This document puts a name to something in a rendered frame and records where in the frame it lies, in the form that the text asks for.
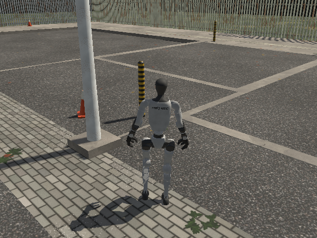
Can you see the humanoid robot head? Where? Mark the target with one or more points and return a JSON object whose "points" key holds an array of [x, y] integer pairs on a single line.
{"points": [[161, 86]]}

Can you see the robot right thigh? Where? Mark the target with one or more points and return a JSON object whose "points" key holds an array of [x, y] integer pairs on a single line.
{"points": [[168, 153]]}

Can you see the right robot upper arm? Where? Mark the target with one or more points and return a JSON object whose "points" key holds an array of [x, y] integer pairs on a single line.
{"points": [[175, 105]]}

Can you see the left robot forearm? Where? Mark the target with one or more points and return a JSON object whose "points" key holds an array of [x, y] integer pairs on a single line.
{"points": [[133, 129]]}

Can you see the left robot upper arm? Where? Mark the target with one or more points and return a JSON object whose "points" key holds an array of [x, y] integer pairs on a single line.
{"points": [[141, 111]]}

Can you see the right robot forearm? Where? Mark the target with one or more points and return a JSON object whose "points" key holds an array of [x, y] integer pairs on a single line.
{"points": [[183, 132]]}

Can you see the robot left hand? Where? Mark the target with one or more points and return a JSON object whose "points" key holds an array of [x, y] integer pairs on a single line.
{"points": [[129, 139]]}

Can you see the robot right hand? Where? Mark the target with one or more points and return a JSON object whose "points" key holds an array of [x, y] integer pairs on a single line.
{"points": [[186, 142]]}

